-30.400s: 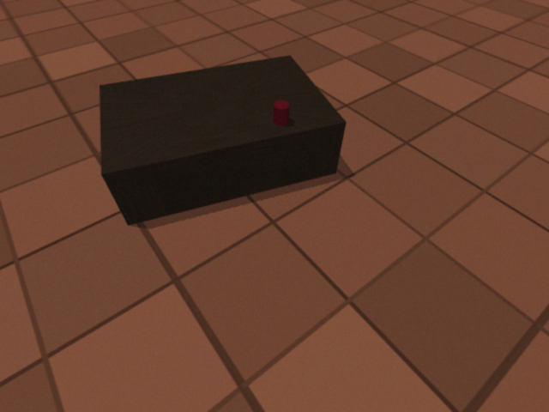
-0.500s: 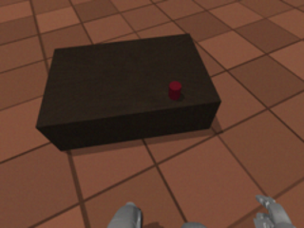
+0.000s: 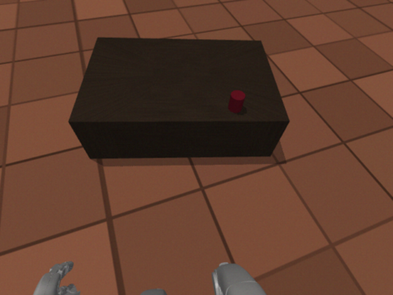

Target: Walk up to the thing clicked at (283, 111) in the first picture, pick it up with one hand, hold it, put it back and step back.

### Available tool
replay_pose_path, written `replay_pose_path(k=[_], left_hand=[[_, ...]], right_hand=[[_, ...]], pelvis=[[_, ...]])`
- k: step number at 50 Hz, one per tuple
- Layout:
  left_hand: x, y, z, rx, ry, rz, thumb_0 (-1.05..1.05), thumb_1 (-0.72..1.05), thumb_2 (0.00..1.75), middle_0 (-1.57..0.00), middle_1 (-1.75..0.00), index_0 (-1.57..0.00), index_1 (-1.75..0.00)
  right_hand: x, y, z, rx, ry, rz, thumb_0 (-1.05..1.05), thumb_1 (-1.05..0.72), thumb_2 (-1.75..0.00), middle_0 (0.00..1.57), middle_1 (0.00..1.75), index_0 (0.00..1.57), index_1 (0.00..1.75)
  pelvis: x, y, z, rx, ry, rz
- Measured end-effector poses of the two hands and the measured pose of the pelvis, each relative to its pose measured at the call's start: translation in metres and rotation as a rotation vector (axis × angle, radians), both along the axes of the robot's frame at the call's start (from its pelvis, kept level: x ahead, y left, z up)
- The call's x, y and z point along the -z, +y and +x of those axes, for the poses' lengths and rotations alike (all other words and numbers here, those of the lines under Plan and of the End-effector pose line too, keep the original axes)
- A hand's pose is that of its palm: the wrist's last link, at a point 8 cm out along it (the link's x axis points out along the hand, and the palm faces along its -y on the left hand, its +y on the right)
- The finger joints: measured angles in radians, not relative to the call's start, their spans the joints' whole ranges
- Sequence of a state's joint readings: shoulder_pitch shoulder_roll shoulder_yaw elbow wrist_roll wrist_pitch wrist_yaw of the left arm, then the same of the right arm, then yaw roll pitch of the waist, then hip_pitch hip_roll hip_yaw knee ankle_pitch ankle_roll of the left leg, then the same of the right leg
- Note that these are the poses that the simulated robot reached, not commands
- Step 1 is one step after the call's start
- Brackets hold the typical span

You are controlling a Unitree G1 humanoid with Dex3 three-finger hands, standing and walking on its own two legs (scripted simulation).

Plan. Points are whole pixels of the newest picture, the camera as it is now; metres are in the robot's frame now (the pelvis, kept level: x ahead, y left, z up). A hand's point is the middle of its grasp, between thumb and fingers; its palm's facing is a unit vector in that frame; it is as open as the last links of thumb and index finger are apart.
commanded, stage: step back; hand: right
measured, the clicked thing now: (236, 101) +0.98 -0.25 -0.39
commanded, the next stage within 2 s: stand in 1.40 s
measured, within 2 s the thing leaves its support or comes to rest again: neither
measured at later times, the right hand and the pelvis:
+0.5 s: hand out of the picture -0.07 -0.27 -0.16, palm faces -0.05 +0.93 -0.36, open 7.4 cm; pelvis -0.15 +0.00 -0.01, yaw +0 degrees
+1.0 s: hand out of the picture -0.06 -0.28 -0.15, palm faces -0.03 +0.93 -0.38, open 7.4 cm; pelvis -0.14 -0.01 +0.00, yaw +0 degrees
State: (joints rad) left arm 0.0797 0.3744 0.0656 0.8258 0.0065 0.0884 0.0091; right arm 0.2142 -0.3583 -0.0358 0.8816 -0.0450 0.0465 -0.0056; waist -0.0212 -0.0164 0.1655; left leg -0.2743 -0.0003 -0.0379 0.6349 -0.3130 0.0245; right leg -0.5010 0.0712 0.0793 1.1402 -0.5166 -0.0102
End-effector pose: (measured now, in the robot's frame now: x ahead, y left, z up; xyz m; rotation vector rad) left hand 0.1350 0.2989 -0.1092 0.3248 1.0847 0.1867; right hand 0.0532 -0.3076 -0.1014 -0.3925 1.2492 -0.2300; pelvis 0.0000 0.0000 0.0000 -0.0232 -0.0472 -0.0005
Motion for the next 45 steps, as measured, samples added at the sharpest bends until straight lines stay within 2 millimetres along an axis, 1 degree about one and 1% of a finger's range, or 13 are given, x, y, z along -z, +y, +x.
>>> replay_pose_path(k=[5,10,12,15,18,22,25,27,31,34,37,41,45], left_hand=[[0.003,0.003,-0.056,-0.018,0.049,0.013,0.01,0.91,0.89,-0.2,-0.3,-0.2,-0.3],[0.01,-0.002,-0.115,0.007,0.117,0.062,0.01,0.91,0.89,-0.2,-0.3,-0.2,-0.3],[0.007,-0.008,-0.141,0.007,0.142,0.068,0.01,0.91,0.89,-0.2,-0.3,-0.2,-0.3],[-0.002,-0.01,-0.174,-0.005,0.154,0.073,0.01,0.9,0.89,-0.2,-0.3,-0.2,-0.3],[-0.012,-0.005,-0.196,-0.025,0.157,0.089,0.01,0.9,0.89,-0.2,-0.3,-0.21,-0.3],[-0.016,0.007,-0.208,-0.03,0.116,0.105,0.01,0.9,0.89,-0.2,-0.3,-0.21,-0.3],[-0.011,0.02,-0.213,-0.044,0.069,0.098,0.01,0.9,0.89,-0.2,-0.3,-0.21,-0.3],[-0.006,0.027,-0.218,-0.051,0.058,0.09,0.01,0.9,0.89,-0.2,-0.3,-0.21,-0.3],[-0.003,0.026,-0.228,-0.052,0.09,0.052,0.01,0.91,0.89,-0.2,-0.3,-0.2,-0.3],[-0.002,0.021,-0.23,-0.038,0.1,0.028,0.01,0.91,0.89,-0.2,-0.3,-0.2,-0.3],[0.0,0.013,-0.228,-0.026,0.106,0.023,0.01,0.91,0.89,-0.2,-0.3,-0.2,-0.3],[0.0,-0.003,-0.223,-0.025,0.089,0.022,0.01,0.91,0.89,-0.2,-0.3,-0.2,-0.3],[-0.003,-0.011,-0.221,-0.038,0.064,0.01,0.01,0.9,0.89,-0.2,-0.3,-0.2,-0.3]], right_hand=[[-0.009,-0.006,0.007,-0.034,-0.09,-0.011,0.01,-0.9,-0.9,0.21,0.3,0.21,0.3],[0.004,-0.019,0.005,-0.048,-0.194,0.011,0.01,-0.9,-0.9,0.2,0.3,0.21,0.3],[0.011,-0.023,-0.006,-0.033,-0.202,0.026,0.01,-0.9,-0.9,0.2,0.3,0.21,0.3],[0.013,-0.02,-0.031,-0.006,-0.18,0.053,0.01,-0.9,-0.9,0.2,0.3,0.2,0.3],[0.013,-0.017,-0.059,0.007,-0.151,0.071,0.01,-0.9,-0.9,0.2,0.3,0.2,0.3],[0.02,-0.013,-0.099,-0.001,-0.087,0.064,0.01,-0.9,-0.9,0.2,0.3,0.2,0.3],[0.025,-0.006,-0.126,-0.019,-0.03,0.051,0.01,-0.9,-0.9,0.2,0.3,0.2,0.3],[0.023,0.002,-0.142,-0.013,-0.009,0.049,0.01,-0.9,-0.9,0.2,0.3,0.2,0.3],[0.012,0.011,-0.165,0.008,-0.015,0.062,0.01,-0.9,-0.9,0.2,0.3,0.21,0.3],[0.006,0.009,-0.17,0.019,-0.032,0.059,0.01,-0.9,-0.9,0.2,0.3,0.21,0.3],[0.006,0.0,-0.167,0.03,-0.054,0.058,0.01,-0.9,-0.9,0.21,0.3,0.21,0.3],[0.012,-0.013,-0.157,0.038,-0.061,0.055,0.01,-0.9,-0.9,0.2,0.3,0.21,0.3],[0.011,-0.016,-0.142,0.014,-0.062,0.052,0.01,-0.9,-0.9,0.2,0.3,0.2,0.3]], pelvis=[[-0.001,-0.005,-0.032,0.033,0.025,0.001],[0.012,-0.014,-0.074,0.084,0.02,0.014],[0.012,-0.016,-0.09,0.072,-0.001,-0.031],[0.007,-0.018,-0.104,0.091,0.004,0.017],[0.001,-0.017,-0.116,0.081,0.01,0.045],[0.003,-0.011,-0.134,0.044,0.021,0.036],[0.009,-0.003,-0.146,0.001,0.02,0.021],[0.009,0.0,-0.153,0.006,-0.004,0.061],[0.0,0.002,-0.156,0.009,-0.006,0.041],[-0.003,-0.001,-0.157,0.023,-0.006,0.036],[-0.001,-0.007,-0.157,0.034,-0.005,0.037],[0.001,-0.015,-0.154,0.025,-0.014,-0.006],[-0.001,-0.016,-0.148,0.019,-0.006,0.015]])
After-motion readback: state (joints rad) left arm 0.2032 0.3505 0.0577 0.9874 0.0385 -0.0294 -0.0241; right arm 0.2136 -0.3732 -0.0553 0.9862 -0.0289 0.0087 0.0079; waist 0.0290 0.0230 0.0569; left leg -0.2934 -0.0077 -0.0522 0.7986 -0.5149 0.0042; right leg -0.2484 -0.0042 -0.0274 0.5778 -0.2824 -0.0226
